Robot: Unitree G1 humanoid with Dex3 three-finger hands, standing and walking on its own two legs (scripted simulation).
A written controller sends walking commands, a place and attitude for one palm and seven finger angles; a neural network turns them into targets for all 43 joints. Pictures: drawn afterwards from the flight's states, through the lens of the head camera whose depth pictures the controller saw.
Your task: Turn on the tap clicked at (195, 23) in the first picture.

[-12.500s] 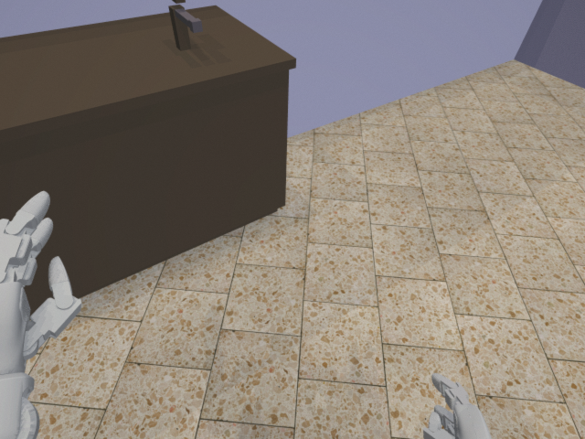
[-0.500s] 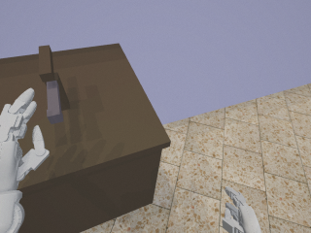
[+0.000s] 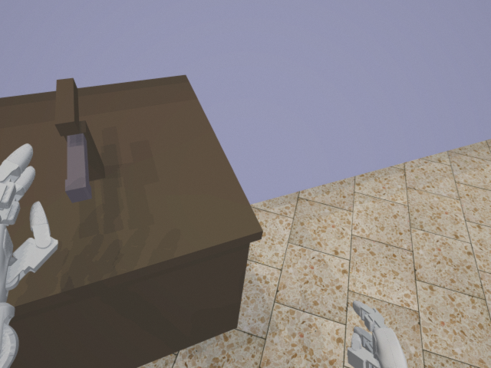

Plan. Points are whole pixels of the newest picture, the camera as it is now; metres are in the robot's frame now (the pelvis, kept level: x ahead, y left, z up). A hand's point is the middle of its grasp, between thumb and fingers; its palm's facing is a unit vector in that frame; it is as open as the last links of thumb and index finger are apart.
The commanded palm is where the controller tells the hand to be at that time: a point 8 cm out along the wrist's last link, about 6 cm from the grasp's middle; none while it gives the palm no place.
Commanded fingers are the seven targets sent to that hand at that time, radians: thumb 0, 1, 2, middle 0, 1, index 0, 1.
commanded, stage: look again from close up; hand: left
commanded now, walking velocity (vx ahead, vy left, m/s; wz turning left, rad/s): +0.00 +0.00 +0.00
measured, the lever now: (78, 189) +0.33 +0.29 +0.11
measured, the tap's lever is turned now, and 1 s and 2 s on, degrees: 0 0 0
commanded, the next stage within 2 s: come to a stop and stand still in 0.18 s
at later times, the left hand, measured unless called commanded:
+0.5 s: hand (66, 252) +0.21 +0.24 +0.15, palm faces +0.39 -0.85 -0.35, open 7.5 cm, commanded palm +0.15 +0.27 +0.18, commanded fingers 0.00 0.90 0.90 -0.20 -0.30 -0.20 -0.30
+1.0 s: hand (77, 216) +0.25 +0.24 +0.16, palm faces +0.37 -0.82 -0.44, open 7.5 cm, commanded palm +0.18 +0.27 +0.18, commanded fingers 0.00 0.90 0.90 -0.20 -0.30 -0.20 -0.30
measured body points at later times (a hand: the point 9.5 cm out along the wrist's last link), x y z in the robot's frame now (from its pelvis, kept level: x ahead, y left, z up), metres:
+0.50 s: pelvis -0.01 -0.01 +0.00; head +0.00 +0.00 +0.45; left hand +0.18 +0.28 +0.17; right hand +0.16 -0.24 -0.07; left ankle +0.01 +0.07 -0.74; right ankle -0.02 -0.13 -0.74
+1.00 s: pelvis +0.02 -0.01 +0.00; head +0.07 +0.01 +0.44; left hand +0.23 +0.28 +0.19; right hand +0.21 -0.24 -0.08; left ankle +0.01 +0.07 -0.74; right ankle -0.02 -0.13 -0.74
